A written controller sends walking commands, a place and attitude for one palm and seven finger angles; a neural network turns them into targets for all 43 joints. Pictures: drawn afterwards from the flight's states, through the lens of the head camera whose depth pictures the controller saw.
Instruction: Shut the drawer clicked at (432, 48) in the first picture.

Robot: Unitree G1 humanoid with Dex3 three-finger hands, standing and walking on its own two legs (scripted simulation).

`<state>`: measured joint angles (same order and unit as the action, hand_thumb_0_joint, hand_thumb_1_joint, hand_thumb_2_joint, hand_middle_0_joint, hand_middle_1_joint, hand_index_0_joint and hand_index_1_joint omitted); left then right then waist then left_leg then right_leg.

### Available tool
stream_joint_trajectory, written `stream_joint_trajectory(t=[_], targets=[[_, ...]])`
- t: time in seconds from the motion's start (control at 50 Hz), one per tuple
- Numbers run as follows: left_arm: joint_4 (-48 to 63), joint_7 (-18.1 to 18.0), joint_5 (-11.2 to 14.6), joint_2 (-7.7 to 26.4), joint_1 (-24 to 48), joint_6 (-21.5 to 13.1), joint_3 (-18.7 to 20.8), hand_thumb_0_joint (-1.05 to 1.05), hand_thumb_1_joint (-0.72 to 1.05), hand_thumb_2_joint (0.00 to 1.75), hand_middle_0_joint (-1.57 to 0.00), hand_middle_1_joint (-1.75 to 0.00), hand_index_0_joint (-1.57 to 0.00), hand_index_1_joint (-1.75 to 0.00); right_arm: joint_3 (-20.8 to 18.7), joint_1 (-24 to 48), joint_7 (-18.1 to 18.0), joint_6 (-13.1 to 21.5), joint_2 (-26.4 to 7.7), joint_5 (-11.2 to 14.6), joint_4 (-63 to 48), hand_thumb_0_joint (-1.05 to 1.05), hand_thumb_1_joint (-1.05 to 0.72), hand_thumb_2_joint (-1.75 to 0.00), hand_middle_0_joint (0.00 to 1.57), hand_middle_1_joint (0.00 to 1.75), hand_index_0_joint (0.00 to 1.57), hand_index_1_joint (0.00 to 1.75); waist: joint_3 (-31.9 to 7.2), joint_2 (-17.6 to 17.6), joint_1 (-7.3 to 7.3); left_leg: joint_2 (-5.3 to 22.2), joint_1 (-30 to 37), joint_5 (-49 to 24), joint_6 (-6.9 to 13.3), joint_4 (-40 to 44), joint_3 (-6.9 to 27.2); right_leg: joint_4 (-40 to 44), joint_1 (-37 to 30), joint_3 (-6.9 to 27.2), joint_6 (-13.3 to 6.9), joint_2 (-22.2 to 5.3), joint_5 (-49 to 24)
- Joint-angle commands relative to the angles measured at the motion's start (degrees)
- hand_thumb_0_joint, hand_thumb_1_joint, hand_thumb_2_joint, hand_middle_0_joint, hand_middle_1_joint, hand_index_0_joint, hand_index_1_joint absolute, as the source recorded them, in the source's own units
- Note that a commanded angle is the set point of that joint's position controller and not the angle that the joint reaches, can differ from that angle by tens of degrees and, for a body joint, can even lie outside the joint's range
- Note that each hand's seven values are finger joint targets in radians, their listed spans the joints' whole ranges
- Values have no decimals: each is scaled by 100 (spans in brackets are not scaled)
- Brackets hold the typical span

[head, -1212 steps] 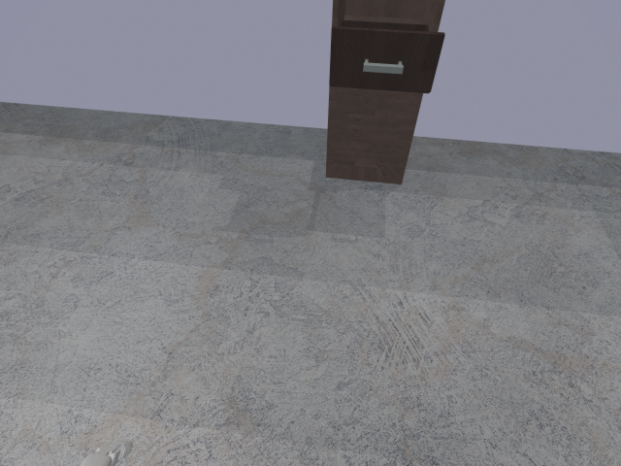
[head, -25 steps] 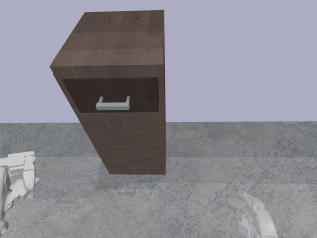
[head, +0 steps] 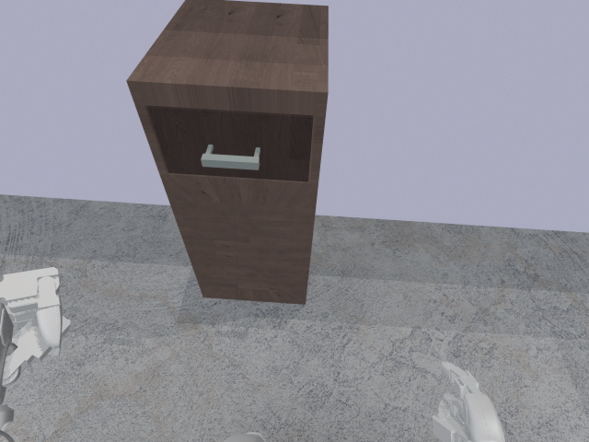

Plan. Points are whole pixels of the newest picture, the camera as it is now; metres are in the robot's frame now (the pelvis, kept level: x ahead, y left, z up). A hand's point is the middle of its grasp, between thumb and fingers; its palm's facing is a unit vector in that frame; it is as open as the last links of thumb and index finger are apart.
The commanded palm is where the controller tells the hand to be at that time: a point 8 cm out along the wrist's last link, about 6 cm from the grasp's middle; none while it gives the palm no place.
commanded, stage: step back with the hand held close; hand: left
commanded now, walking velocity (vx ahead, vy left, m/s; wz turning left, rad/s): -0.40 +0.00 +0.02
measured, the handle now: (232, 156) +0.67 +0.18 -0.03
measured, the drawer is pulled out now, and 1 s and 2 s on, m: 0.00 0.00 0.00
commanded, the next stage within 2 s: stop stepping back and stand still in 0.40 s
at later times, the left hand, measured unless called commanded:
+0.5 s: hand out of the picture +0.09 +0.19 +0.19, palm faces +0.18 -0.82 -0.54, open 3.2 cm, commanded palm +0.02 +0.26 +0.19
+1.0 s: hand out of the picture +0.04 +0.24 +0.20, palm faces +0.17 -0.86 -0.48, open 3.2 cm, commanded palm -0.01 +0.30 +0.19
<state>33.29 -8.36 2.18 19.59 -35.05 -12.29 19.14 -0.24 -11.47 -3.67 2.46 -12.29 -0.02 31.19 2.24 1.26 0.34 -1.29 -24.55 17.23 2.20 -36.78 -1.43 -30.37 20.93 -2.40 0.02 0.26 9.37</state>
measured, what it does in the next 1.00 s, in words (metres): walks backwards: right foot, then left foot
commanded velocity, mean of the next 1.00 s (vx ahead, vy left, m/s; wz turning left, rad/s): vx -0.11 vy -0.04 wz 0.00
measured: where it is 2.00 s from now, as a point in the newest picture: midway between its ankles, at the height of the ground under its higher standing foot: outside the picture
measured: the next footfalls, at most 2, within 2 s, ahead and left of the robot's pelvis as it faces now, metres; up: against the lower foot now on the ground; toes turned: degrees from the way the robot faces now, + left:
right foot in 0.36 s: -0.18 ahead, -0.13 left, +0.00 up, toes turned -1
left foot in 0.70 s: +0.03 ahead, +0.08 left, +0.00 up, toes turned -1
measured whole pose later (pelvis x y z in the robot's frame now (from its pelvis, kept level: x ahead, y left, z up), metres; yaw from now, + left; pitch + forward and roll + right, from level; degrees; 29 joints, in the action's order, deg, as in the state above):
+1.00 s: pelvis -0.16 +0.04 +0.02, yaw -5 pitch +0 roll -4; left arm 44.3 -7.1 3.6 27.7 -41.9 -13.1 23.6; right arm 2.7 -14.0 -1.5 7.5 -6.6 -1.7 31.2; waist 1.3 -1.5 -2.2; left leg 0.2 -21.8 3.1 0.9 -19.1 -3.1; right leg -29.2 10.1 -5.1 -2.4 4.3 28.0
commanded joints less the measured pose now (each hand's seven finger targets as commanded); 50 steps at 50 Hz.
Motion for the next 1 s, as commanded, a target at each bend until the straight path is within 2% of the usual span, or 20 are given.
stream_joint_trajectory(t=[0.0,0.04,0.06,0.12,0.22,0.26,0.32,0.38,0.46,0.56,0.62,0.66,0.72,0.74,0.76,0.78,0.86,0.92,0.96,0.98], targets=[[1462,-239,29,1239,179,-438,838,0,90,90,-140,-160,-140,-160,-275,414,-108,285,-743,-8,-858,0,-90,-90,20,30,20,30,-475,246,-212,543,256,992,93,1389,967,727,209,624,-93,-312,1778],[1587,-239,-128,1377,132,-503,1128,0,90,90,-140,-160,-140,-160,-304,611,-164,385,-853,-31,-938,0,-90,-90,20,30,20,30,-601,1635,-85,1604,-1743,2852,530,3098,2335,-1644,-1624,291,146,452,972],[1614,-215,-198,1376,216,-517,1181,0,90,90,-140,-160,-140,-160,-311,531,-164,432,-734,-62,-937,0,-90,-90,20,30,20,30,-632,1596,-64,1869,-2137,2935,671,3312,2533,-2602,-1837,396,146,484,958],[1511,-192,-133,1347,-48,-583,1258,0,90,90,-140,-160,-140,-160,-411,416,-70,578,-701,-74,-860,0,-90,-90,20,30,20,30,-808,779,-33,1813,-1222,1820,741,2715,2073,-2808,-1170,559,81,449,1465],[1399,-88,176,1068,-573,-581,894,0,90,90,-140,-160,-140,-160,-338,277,47,725,-643,-121,-439,0,-90,-90,20,30,20,30,-1103,913,-87,1317,976,311,302,2549,1488,-300,-391,150,-56,421,2198],[1576,-42,188,1077,-299,-675,775,0,90,90,-140,-160,-140,-160,-297,257,80,748,-662,-167,-272,0,-90,-90,20,30,20,30,-1292,1166,-62,1250,1579,-1162,94,2273,1282,827,-553,118,-96,361,1679],[1821,63,148,1527,-74,-874,1031,0,90,90,-140,-160,-140,-160,-308,192,121,600,-645,-184,-163,0,-90,-90,20,30,20,30,-1841,605,-16,1068,2844,-3764,-13,1165,652,1549,-387,324,-25,136,-189],[2046,87,212,1769,12,-961,1402,0,90,90,-140,-160,-140,-160,-308,378,100,510,-589,-93,-411,0,-90,-90,20,30,20,30,-2331,363,-18,861,3108,-4311,57,886,215,852,-502,194,218,145,-1353],[1326,179,394,1858,-981,-836,1843,0,90,90,-140,-160,-140,-160,-223,806,26,369,-575,177,-898,0,-90,-90,20,30,20,30,-1668,-731,19,549,2451,-2133,-32,323,34,1000,2,344,402,-482,-1987],[727,92,373,1434,-205,-466,1180,0,90,90,-140,-160,-140,-160,-261,619,-111,262,-625,53,-565,0,-90,-90,20,30,20,30,245,75,-253,352,2117,-394,-337,-694,302,2039,2171,1044,-535,-1006,2883],[250,1,185,1196,741,-251,662,0,90,90,-140,-160,-140,-160,-267,490,-207,274,-705,32,-406,0,-90,-90,20,30,20,30,958,-1039,-294,382,1419,-258,-319,-1521,486,2263,2456,1200,-772,-1344,3414],[82,-30,64,1115,1571,-220,362,0,90,90,-140,-160,-140,-160,-211,531,-276,393,-754,43,-341,0,-90,-90,20,30,20,30,1428,-1008,-348,523,1221,-266,-211,-801,413,1962,2090,796,-574,-1117,2780],[444,15,-57,1084,2178,-334,284,0,90,90,-140,-160,-140,-160,-153,548,-313,691,-865,35,-447,0,-90,-90,20,30,20,30,1740,715,-265,737,727,347,43,1607,1315,404,1061,327,-204,-134,1673],[977,-10,-82,1356,2121,-457,536,0,90,90,-140,-160,-140,-160,-139,511,-277,821,-822,-42,-414,0,-90,-90,20,30,20,30,1072,1637,-186,1161,735,1268,41,2605,2423,-507,594,260,-117,137,1656],[1511,-24,-50,1295,2151,-574,540,0,90,90,-140,-160,-140,-160,-97,439,-213,899,-697,-58,-434,0,-90,-90,20,30,20,30,492,1916,-165,1418,608,2282,-169,3317,3174,-1276,7,430,-112,347,2008],[1878,-55,-45,1432,1888,-633,712,0,90,90,-140,-160,-140,-160,-114,422,-159,970,-658,-81,-465,0,-90,-90,20,30,20,30,2,1607,-89,1542,725,2734,-345,3554,3225,-1637,-288,581,-118,339,2089],[2293,-28,111,1342,-524,-526,1071,0,90,90,-140,-160,-140,-160,-221,303,148,994,-530,-135,-696,0,-90,-90,20,30,20,30,-1771,1072,112,1262,1475,1321,-315,3033,1510,-1085,-1194,115,-154,419,1918],[1998,-18,177,1197,-1178,-289,1084,0,90,90,-140,-160,-140,-160,-206,359,197,752,-510,-169,-710,0,-90,-90,20,30,20,30,-1513,1516,-8,903,847,1081,-554,2844,685,61,-1768,-453,-213,578,1883],[1573,-37,237,1134,-1215,-78,1051,0,90,90,-140,-160,-140,-160,-182,369,105,523,-500,-138,-687,0,-90,-90,20,30,20,30,-1131,931,-68,615,396,1136,-704,2274,292,937,-1954,-433,-349,448,1898],[1375,-57,242,1225,-1043,18,1117,0,90,90,-140,-160,-140,-160,-204,334,29,397,-490,-97,-608,0,-90,-90,20,30,20,30,-930,174,-136,403,524,932,-597,1168,-71,1397,-1358,-32,-559,-42,2017]])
